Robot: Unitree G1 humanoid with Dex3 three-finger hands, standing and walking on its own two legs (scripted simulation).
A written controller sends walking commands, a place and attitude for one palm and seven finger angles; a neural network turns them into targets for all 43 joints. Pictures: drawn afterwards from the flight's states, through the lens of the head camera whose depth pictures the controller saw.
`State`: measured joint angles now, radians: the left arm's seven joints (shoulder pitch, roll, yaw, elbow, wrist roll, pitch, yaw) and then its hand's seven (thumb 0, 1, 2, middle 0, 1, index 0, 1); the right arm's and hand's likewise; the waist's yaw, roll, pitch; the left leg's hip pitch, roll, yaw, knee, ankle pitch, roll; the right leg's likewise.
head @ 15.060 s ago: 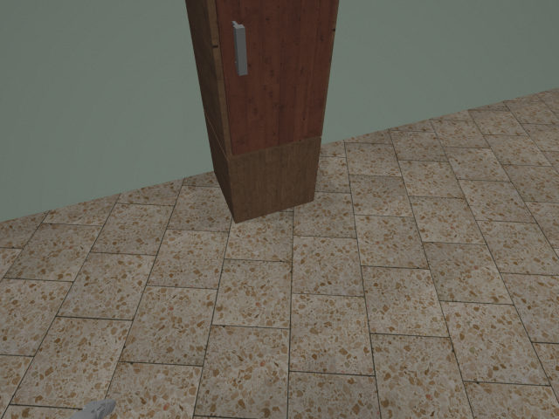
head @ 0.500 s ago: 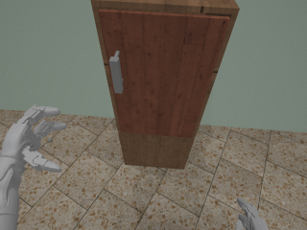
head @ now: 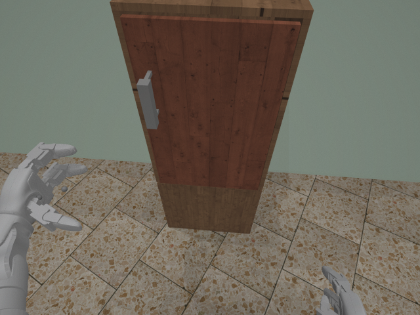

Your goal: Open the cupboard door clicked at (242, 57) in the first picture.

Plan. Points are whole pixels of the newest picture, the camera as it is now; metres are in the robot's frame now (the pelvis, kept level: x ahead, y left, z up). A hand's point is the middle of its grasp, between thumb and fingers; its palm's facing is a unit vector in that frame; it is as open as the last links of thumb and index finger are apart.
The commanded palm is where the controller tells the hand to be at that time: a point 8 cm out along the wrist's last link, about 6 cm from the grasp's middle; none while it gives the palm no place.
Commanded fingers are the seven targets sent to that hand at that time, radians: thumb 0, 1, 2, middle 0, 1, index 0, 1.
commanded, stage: move the hooked fingers beside the handle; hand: left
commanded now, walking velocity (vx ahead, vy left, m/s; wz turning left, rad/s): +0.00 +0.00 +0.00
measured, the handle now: (150, 100) +0.58 +0.20 +0.09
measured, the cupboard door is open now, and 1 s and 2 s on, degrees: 0 0 0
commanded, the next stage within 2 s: none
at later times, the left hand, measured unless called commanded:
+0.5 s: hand (89, 149) +0.39 +0.27 +0.10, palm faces -0.03 -1.00 +0.01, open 14.0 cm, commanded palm +0.37 +0.33 +0.10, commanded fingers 0.00 -0.50 0.30 -0.30 -1.20 -0.30 -1.20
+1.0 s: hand (108, 128) +0.46 +0.26 +0.09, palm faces +0.01 -1.00 +0.02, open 13.9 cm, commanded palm +0.45 +0.32 +0.10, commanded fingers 0.00 -0.50 0.30 -0.30 -1.20 -0.30 -1.20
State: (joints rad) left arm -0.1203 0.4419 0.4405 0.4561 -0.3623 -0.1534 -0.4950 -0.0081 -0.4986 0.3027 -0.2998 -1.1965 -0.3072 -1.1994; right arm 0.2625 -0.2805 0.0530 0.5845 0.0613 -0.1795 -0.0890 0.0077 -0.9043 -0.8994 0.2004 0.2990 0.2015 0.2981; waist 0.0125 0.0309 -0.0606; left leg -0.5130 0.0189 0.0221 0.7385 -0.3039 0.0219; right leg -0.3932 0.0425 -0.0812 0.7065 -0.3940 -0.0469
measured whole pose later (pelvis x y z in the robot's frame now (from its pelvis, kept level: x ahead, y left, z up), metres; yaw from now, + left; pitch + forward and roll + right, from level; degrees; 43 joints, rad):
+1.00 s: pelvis +0.01 +0.03 -0.01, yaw -1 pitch +13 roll -2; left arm -0.75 0.54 0.40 1.07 -0.19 -0.27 -0.38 -0.01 -0.50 0.30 -0.30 -1.20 -0.30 -1.20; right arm 0.36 -0.29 0.04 0.62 0.04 -0.02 -0.05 0.00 -0.91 -0.90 0.20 0.30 0.20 0.30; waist -0.10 0.01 -0.07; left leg -0.70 0.01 0.05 0.81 -0.33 0.06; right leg -0.58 0.03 -0.06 0.76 -0.41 -0.01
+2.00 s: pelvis +0.02 +0.04 -0.02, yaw -3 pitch +18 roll -5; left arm -0.91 0.65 0.43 1.20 -0.13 -0.28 -0.39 -0.01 -0.50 0.30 -0.30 -1.20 -0.30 -1.20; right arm 0.41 -0.28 0.04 0.60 0.01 0.10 -0.03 0.00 -0.91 -0.90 0.20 0.30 0.20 0.30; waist -0.15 0.02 -0.11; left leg -0.84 0.03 0.04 0.90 -0.39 0.07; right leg -0.69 0.05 -0.06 0.80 -0.43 0.00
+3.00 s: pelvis +0.01 +0.02 -0.02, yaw -2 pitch +18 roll -4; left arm -0.93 0.60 0.42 1.20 -0.13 -0.31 -0.32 -0.01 -0.50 0.30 -0.30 -1.20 -0.30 -1.20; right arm 0.42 -0.28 0.04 0.62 0.02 0.07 -0.02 0.00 -0.91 -0.90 0.20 0.30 0.20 0.30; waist -0.16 0.03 -0.10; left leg -0.84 0.04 0.03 0.91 -0.38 0.05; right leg -0.70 0.06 -0.07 0.83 -0.43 -0.03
